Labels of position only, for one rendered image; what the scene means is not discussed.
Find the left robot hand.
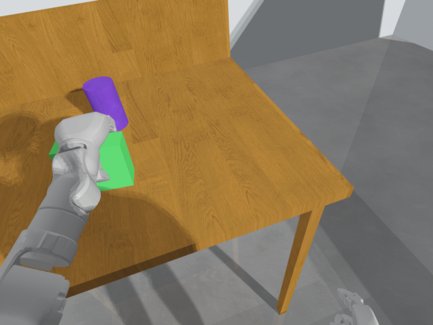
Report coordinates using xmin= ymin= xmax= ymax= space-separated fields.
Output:
xmin=54 ymin=112 xmax=117 ymax=182

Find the right robot hand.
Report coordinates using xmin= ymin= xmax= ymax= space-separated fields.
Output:
xmin=329 ymin=288 xmax=379 ymax=325

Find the sponge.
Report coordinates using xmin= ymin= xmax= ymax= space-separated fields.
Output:
xmin=49 ymin=131 xmax=135 ymax=192

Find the robot left forearm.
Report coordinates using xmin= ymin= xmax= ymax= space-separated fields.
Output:
xmin=0 ymin=139 xmax=101 ymax=284

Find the left robot upper arm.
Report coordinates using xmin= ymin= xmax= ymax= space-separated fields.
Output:
xmin=0 ymin=265 xmax=70 ymax=325

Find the table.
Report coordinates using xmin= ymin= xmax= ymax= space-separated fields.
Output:
xmin=0 ymin=0 xmax=354 ymax=315

